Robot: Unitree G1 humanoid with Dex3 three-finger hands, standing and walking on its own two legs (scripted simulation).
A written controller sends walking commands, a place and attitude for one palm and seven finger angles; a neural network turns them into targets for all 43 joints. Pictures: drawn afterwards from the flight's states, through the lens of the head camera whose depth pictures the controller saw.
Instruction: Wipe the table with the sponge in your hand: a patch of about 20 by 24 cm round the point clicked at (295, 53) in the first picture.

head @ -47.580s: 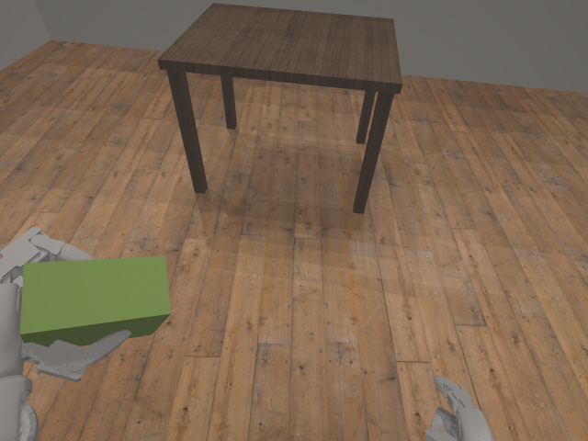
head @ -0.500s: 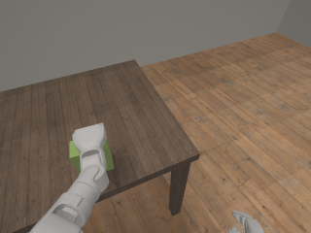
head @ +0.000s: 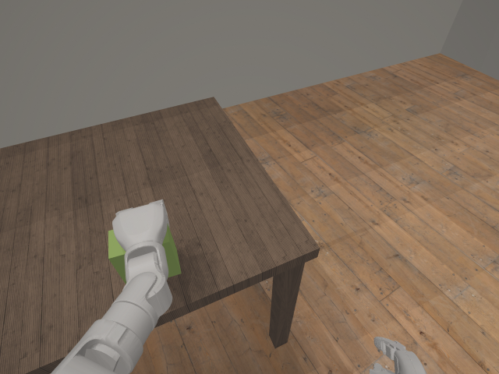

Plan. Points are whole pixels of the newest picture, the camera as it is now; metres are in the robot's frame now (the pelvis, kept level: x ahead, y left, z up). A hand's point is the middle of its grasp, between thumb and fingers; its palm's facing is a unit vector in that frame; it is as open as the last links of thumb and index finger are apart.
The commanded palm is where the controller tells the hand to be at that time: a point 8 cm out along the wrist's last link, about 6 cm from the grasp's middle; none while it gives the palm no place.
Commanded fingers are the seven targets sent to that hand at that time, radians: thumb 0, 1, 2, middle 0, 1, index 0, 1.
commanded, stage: wipe back along the third lane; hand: left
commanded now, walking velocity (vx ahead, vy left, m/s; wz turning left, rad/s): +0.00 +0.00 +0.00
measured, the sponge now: (149, 258) +0.33 +0.23 -0.04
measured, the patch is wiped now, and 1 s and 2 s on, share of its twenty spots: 0.90 0.90 0.90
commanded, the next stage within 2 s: slide back across to the middle lane in 0.14 s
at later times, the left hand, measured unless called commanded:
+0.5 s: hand (140, 247) +0.32 +0.23 +0.01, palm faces -0.02 -0.09 -1.00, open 10.0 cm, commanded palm +0.28 +0.24 +0.06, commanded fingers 0.00 0.10 1.30 -1.20 -1.60 -1.20 -1.60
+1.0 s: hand (108, 266) +0.29 +0.28 +0.01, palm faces -0.06 -0.08 -1.00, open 10.0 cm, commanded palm +0.26 +0.28 +0.06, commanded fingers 0.00 0.10 1.30 -1.20 -1.60 -1.20 -1.60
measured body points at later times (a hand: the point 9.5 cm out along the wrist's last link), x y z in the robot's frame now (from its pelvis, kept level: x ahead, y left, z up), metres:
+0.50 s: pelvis +0.00 +0.00 +0.00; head -0.01 -0.01 +0.45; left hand +0.32 +0.23 +0.07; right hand +0.18 -0.23 -0.10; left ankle +0.00 +0.12 -0.72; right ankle -0.04 -0.11 -0.72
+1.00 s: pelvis +0.00 +0.00 +0.01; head +0.00 -0.02 +0.46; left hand +0.28 +0.28 +0.07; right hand +0.19 -0.24 -0.10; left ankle +0.00 +0.12 -0.72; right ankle -0.04 -0.11 -0.72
